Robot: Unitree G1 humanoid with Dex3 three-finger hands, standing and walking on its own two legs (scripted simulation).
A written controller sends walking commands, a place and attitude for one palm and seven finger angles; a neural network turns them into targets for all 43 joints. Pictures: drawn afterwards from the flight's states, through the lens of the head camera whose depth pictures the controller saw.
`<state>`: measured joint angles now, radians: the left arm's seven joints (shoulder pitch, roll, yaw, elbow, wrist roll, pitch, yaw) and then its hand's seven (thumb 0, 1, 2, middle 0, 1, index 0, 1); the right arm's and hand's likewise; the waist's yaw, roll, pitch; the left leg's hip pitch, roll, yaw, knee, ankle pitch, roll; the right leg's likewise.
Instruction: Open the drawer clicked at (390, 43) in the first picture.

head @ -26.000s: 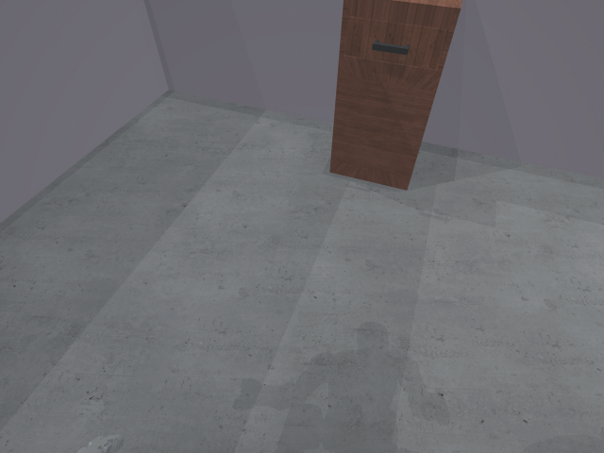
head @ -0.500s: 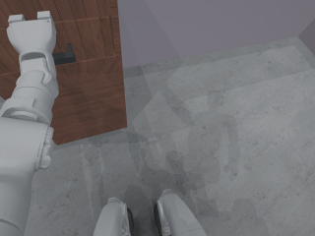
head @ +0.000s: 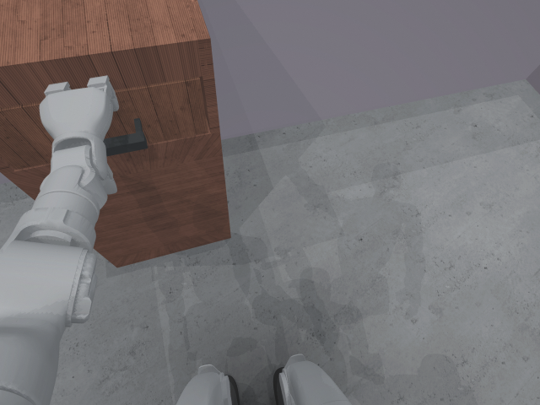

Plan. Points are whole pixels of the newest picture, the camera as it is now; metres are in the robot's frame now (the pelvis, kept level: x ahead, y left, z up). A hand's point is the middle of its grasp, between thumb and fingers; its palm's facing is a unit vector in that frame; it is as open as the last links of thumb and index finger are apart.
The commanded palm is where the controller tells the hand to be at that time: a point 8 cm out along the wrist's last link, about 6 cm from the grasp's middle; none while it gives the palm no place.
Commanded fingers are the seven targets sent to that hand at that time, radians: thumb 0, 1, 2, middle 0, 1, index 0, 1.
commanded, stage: lift the fingers back up to retry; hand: left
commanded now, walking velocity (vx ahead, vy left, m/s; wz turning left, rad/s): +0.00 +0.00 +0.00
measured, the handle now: (105, 138) +0.57 +0.22 -0.03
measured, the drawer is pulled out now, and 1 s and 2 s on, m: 0.00 0.00 0.00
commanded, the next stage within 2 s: re-aim the fingers above the handle in 0.14 s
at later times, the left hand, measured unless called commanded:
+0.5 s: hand (95, 137) +0.53 +0.21 +0.03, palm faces -0.03 -0.02 -1.00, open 13.5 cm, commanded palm +0.52 +0.24 +0.09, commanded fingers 0.00 -0.50 0.30 -0.30 -1.20 -0.30 -1.20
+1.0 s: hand (95, 138) +0.53 +0.21 +0.03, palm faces -0.03 -0.01 -1.00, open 13.6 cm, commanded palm +0.52 +0.24 +0.09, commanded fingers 0.00 -0.50 0.30 -0.30 -1.20 -0.30 -1.20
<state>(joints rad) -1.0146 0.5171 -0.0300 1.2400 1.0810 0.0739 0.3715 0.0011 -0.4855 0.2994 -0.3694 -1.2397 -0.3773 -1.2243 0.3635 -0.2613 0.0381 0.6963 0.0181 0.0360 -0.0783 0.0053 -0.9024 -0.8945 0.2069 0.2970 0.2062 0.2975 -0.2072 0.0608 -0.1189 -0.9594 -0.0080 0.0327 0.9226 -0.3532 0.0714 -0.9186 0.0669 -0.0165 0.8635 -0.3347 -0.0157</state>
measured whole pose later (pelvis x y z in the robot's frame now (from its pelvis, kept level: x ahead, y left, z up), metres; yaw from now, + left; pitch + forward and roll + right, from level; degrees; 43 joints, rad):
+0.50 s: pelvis +0.03 -0.01 +0.02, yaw +1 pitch +21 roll -2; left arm -0.92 0.46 -0.03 1.23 1.10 0.05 0.43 0.00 -0.49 0.30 -0.38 -1.22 -0.37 -1.21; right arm 0.31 -0.26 0.01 0.71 0.01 0.07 -0.06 0.00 -0.90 -0.89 0.21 0.30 0.21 0.30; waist -0.17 0.05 -0.14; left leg -0.83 -0.01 0.03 0.84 -0.37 0.06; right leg -0.80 0.07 -0.01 0.79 -0.35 -0.03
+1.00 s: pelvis +0.03 -0.01 +0.02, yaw +0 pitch +21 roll -2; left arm -0.91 0.48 -0.01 1.25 1.11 0.03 0.44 0.00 -0.49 0.30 -0.38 -1.21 -0.37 -1.22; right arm 0.34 -0.26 0.00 0.74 0.00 0.06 -0.04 0.00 -0.90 -0.89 0.21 0.30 0.20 0.30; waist -0.18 0.05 -0.14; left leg -0.83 -0.01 0.03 0.84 -0.37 0.05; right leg -0.80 0.07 -0.01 0.79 -0.35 -0.03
